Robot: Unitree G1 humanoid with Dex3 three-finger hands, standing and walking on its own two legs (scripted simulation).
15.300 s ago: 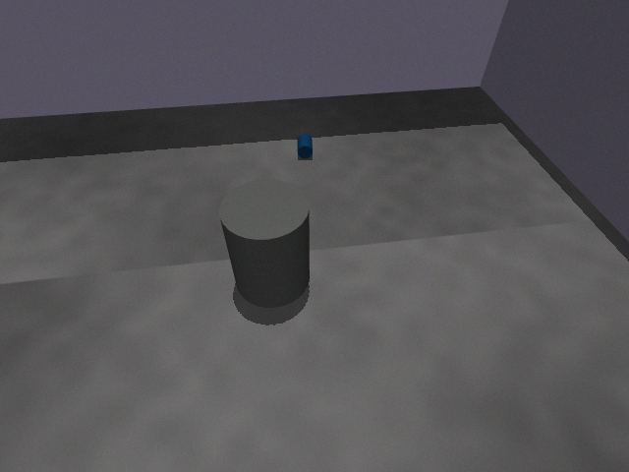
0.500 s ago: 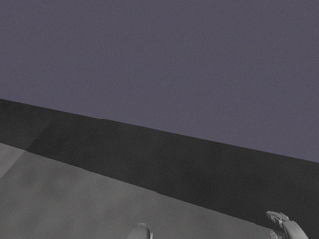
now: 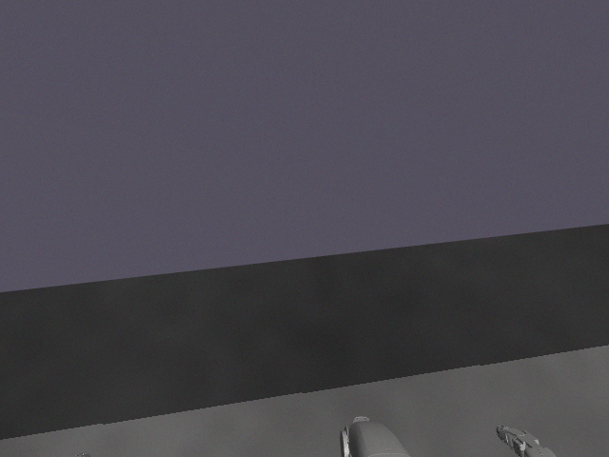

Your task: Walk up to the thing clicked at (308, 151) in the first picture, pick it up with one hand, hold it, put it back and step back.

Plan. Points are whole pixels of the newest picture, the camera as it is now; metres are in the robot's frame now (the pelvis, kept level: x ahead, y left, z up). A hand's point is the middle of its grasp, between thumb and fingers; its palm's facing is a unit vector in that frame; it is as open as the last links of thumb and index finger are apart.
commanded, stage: walk up
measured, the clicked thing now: out of the picture +0.43 -1.49 -0.73
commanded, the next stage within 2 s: none
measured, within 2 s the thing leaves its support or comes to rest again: neither
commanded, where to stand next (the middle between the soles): +0.06 -0.08 m, yaw -86 degrees
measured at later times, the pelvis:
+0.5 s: pelvis -0.02 +0.07 -0.01, yaw -29 degrees
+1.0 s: pelvis -0.03 -0.02 -0.01, yaw -52 degrees
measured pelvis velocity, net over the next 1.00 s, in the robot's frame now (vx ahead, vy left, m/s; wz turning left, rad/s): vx -0.03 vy -0.02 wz -0.91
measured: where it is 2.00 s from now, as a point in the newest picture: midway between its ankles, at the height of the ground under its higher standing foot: outside the picture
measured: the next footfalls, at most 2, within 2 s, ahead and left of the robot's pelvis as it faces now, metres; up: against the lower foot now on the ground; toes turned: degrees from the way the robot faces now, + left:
right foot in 0.18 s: +0.06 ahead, -0.10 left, +0.00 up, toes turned -18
left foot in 0.46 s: +0.07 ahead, +0.17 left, +0.00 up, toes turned -25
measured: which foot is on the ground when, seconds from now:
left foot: down 0.00-0.26, up 0.28-0.44, down 0.46-0.86, up 0.88-1.00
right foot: up 0.00-0.16, down 0.18-0.48, up 0.50-0.82, down 0.84-1.00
